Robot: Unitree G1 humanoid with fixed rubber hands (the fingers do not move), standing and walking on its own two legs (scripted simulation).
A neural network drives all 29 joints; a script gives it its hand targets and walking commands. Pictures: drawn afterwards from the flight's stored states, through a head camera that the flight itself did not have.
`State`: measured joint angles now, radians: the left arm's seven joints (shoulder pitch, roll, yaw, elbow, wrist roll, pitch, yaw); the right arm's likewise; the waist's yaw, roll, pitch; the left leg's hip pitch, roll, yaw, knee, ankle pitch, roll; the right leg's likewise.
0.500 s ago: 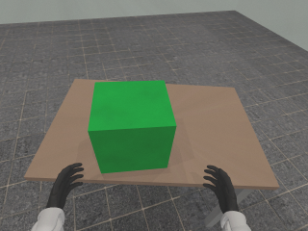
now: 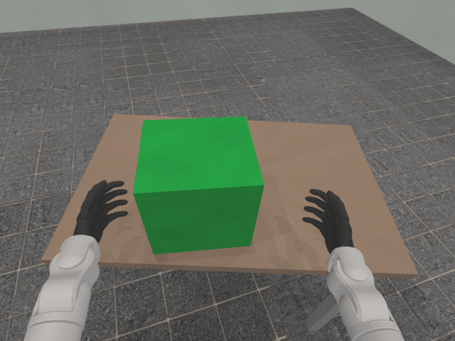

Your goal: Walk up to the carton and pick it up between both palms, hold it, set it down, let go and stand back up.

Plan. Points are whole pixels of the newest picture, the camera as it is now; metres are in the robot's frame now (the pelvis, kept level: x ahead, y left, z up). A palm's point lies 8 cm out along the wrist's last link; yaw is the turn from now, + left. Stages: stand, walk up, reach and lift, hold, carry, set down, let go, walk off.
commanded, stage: reach and lift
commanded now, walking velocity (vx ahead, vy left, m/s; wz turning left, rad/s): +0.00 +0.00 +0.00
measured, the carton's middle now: (199, 185) +0.42 +0.10 +0.00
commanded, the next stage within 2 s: none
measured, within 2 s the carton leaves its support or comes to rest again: neither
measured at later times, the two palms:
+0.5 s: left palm (91, 184) +0.32 +0.27 +0.11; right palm (334, 190) +0.35 -0.15 +0.10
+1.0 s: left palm (91, 135) +0.38 +0.28 +0.16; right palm (333, 141) +0.42 -0.14 +0.16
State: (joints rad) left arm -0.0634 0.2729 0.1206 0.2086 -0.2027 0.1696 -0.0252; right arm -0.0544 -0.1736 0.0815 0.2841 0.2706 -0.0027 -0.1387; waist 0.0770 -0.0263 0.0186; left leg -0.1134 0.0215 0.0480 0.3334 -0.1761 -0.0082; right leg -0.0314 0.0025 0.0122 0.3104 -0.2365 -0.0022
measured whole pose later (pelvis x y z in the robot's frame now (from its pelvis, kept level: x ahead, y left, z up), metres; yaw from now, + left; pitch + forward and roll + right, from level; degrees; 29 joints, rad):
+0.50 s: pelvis -0.01 +0.00 +0.00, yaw +0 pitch +1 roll +0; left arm -0.37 0.30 0.22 0.25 -0.19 0.41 -0.03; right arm -0.40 -0.23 0.09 0.34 0.35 0.19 -0.19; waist 0.07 -0.02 0.00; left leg -0.22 0.04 0.04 0.36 -0.16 -0.01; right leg -0.13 0.02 0.01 0.32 -0.21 -0.01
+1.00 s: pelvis -0.01 +0.00 +0.00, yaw +1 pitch +5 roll -1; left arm -0.78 0.40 0.12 0.63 -0.23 0.44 0.00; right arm -0.81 -0.29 0.06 0.72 0.40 0.29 -0.16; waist 0.07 -0.03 -0.08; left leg -0.31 0.04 0.02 0.38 -0.16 -0.02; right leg -0.20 0.03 -0.01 0.32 -0.20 -0.01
